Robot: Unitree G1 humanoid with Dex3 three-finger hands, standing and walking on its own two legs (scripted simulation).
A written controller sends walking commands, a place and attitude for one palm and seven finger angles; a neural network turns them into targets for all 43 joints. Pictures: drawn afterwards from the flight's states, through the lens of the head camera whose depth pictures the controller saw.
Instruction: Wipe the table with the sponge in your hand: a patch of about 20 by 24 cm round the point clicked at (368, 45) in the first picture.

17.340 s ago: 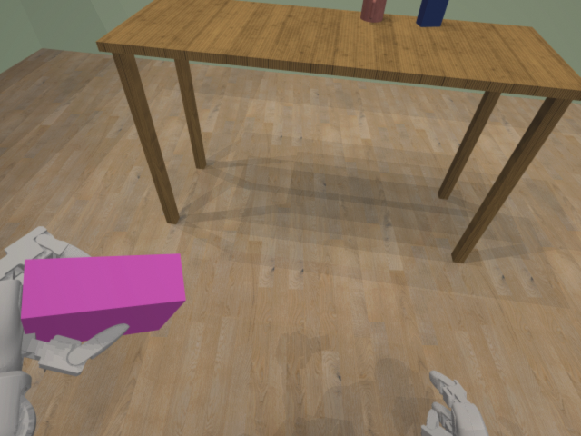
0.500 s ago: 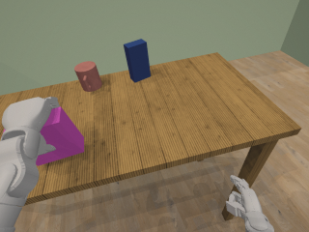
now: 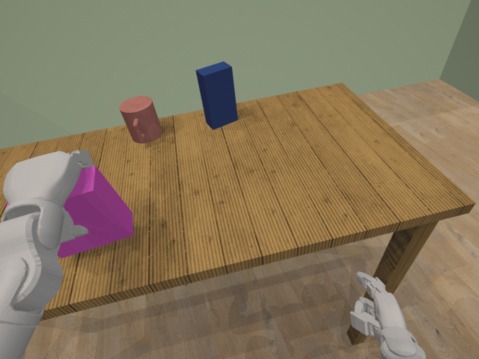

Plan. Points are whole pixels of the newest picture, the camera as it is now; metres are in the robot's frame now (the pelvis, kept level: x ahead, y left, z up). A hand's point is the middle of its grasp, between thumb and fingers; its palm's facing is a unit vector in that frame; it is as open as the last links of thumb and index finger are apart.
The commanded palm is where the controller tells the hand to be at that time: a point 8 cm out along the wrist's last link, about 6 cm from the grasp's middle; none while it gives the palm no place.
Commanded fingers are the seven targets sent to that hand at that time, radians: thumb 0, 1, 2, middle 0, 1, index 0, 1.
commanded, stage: move the sponge above the wiping area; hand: left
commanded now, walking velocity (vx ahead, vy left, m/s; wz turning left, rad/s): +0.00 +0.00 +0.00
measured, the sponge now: (85, 222) +0.26 +0.31 +0.12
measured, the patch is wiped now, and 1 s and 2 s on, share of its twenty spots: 0.00 0.00 0.00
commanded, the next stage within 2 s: lower the sponge onto the table in 1.94 s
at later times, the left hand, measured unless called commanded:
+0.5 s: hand (85, 192) +0.28 +0.29 +0.18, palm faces +0.08 -0.02 -1.00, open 9.6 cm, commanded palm +0.23 +0.29 +0.25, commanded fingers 0.00 0.10 1.30 -1.20 -1.60 -1.20 -1.60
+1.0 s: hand (80, 193) +0.27 +0.30 +0.18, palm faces +0.08 -0.02 -1.00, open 9.6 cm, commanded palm +0.23 +0.29 +0.26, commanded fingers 0.00 0.10 1.30 -1.20 -1.60 -1.20 -1.60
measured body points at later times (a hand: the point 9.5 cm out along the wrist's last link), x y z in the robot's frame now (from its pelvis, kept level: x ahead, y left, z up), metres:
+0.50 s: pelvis +0.00 +0.00 +0.00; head -0.02 -0.06 +0.45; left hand +0.27 +0.29 +0.23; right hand +0.26 -0.19 -0.08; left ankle +0.02 +0.12 -0.74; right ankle +0.02 -0.09 -0.74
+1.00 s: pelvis +0.00 +0.00 +0.00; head -0.01 -0.05 +0.45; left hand +0.26 +0.29 +0.23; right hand +0.26 -0.20 -0.08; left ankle +0.02 +0.12 -0.74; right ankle +0.02 -0.09 -0.74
